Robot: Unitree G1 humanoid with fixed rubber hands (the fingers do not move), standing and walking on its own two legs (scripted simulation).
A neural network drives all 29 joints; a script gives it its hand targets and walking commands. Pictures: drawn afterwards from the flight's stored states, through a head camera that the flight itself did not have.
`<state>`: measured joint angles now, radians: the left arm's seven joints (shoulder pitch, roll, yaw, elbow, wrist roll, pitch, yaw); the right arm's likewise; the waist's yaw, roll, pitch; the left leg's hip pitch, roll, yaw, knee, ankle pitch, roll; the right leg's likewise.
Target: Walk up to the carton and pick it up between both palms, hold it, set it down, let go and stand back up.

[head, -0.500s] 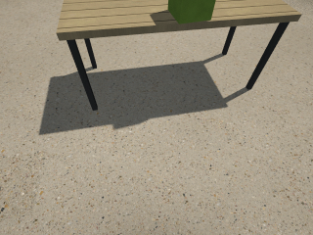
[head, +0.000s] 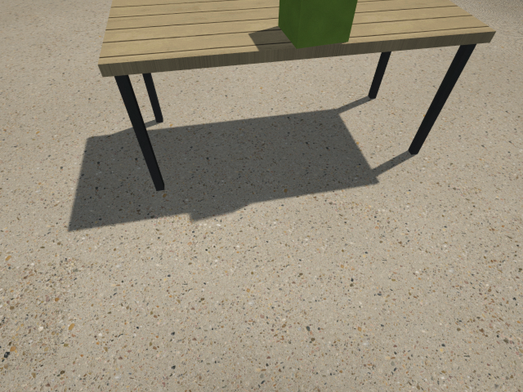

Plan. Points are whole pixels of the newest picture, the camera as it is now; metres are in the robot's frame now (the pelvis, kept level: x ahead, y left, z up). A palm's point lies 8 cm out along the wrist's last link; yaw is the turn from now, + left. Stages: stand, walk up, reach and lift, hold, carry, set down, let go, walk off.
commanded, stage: stand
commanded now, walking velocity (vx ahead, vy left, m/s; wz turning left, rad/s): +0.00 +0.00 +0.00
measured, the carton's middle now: out of the picture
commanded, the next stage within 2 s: walk up in 0.08 s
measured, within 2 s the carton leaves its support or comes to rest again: neither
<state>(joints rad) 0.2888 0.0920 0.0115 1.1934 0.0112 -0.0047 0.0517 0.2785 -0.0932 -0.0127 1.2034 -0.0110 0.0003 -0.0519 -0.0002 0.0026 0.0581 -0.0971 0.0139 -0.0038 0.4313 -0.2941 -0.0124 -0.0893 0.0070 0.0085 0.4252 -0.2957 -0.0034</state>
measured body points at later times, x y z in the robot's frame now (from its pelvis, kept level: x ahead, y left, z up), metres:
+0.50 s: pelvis +0.02 -0.03 +0.00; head +0.02 -0.05 +0.45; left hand +0.06 +0.20 -0.14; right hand -0.06 -0.24 -0.17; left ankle -0.04 +0.13 -0.74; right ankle +0.01 -0.16 -0.71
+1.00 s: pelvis +0.25 -0.01 -0.03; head +0.29 +0.00 +0.41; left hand +0.14 +0.19 -0.19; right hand +0.38 -0.25 -0.16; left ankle +0.40 +0.09 -0.75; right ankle +0.04 -0.18 -0.74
